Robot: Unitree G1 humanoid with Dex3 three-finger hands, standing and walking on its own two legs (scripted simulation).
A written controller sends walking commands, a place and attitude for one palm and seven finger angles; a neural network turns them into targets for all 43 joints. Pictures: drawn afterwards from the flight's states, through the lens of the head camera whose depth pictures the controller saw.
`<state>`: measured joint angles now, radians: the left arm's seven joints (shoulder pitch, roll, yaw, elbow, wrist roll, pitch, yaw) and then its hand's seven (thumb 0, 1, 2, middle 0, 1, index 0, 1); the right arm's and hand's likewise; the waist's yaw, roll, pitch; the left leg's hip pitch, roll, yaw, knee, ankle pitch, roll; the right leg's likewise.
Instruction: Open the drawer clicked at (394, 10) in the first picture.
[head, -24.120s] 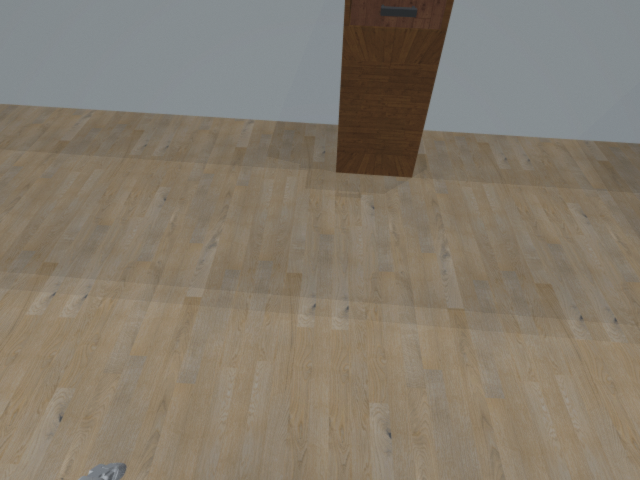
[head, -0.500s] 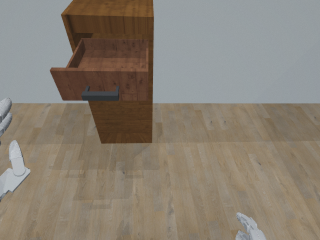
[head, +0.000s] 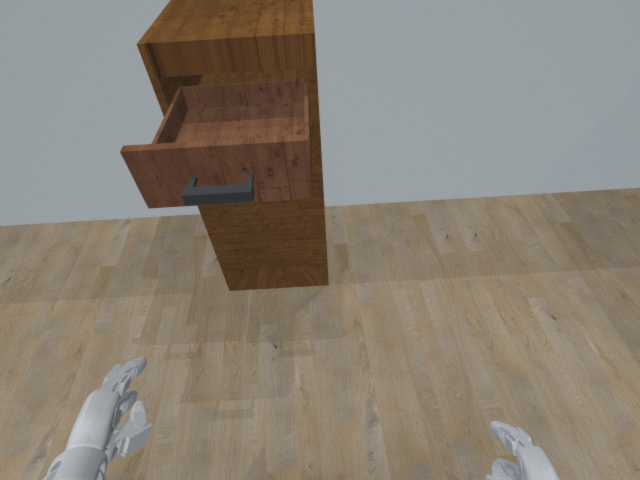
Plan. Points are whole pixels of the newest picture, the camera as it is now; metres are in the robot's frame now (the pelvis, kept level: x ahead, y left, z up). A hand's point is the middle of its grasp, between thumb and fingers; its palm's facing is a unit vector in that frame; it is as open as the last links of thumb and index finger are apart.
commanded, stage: let the arm hang, fingers relaxed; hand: left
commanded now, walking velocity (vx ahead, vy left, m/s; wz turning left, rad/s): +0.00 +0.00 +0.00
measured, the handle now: (220, 187) +0.61 +0.23 +0.02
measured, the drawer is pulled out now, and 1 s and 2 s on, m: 0.30 0.30 0.30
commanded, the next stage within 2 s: look to check the result in 0.94 s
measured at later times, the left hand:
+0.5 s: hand out of the picture -0.06 +0.19 -0.16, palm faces +0.01 -0.97 -0.25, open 7.3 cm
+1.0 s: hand out of the picture +0.04 +0.18 -0.15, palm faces +0.00 -0.97 -0.22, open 7.4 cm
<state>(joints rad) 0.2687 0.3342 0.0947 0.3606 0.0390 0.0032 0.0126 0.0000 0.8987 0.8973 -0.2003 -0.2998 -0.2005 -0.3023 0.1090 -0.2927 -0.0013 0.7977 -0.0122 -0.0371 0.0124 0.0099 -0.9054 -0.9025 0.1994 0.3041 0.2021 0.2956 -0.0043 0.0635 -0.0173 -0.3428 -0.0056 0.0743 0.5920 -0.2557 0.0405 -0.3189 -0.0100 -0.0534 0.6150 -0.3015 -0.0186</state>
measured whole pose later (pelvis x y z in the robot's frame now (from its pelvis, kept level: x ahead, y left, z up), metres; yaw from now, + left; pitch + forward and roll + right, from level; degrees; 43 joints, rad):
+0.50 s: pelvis -0.02 -0.01 +0.01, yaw +0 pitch -2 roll +0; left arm 0.33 0.21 0.02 1.16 0.02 0.02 0.02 0.01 0.91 0.90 -0.20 -0.30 -0.20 -0.30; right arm 0.32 -0.16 -0.01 1.12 -0.01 0.04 -0.02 0.01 -0.91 -0.90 0.20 0.30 0.20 0.29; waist -0.01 0.01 0.07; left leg -0.23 0.01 0.06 0.41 -0.14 0.02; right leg -0.19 0.02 -0.07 0.40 -0.17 -0.04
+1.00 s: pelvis +0.00 -0.01 +0.02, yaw +0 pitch -2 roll +0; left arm 0.18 0.19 0.02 1.12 0.02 -0.01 0.02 0.00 0.90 0.90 -0.20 -0.30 -0.20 -0.30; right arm 0.24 -0.18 -0.01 1.12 -0.01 0.01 -0.02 0.00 -0.91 -0.90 0.20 0.30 0.20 0.29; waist -0.02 0.01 0.06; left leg -0.19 0.00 0.06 0.37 -0.14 0.02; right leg -0.16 0.01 -0.06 0.38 -0.18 -0.03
